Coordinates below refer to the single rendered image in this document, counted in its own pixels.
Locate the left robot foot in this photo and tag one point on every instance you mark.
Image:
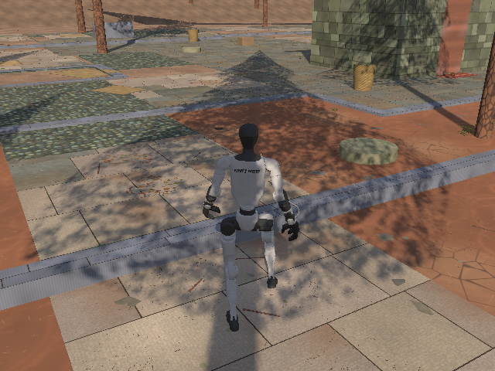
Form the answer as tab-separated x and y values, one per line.
234	325

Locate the robot head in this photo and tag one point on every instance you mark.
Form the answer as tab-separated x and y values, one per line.
248	134

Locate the right robot upper arm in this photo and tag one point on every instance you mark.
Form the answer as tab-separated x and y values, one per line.
276	178

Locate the robot left hand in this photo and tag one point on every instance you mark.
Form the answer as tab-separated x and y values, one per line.
206	212

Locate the left robot forearm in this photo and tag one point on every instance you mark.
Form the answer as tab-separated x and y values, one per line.
209	200

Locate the right robot forearm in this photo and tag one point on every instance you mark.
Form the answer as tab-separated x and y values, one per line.
287	210

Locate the left robot upper arm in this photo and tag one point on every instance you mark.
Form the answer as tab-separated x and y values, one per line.
218	176

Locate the robot right hand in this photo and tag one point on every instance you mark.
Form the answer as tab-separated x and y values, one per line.
293	229

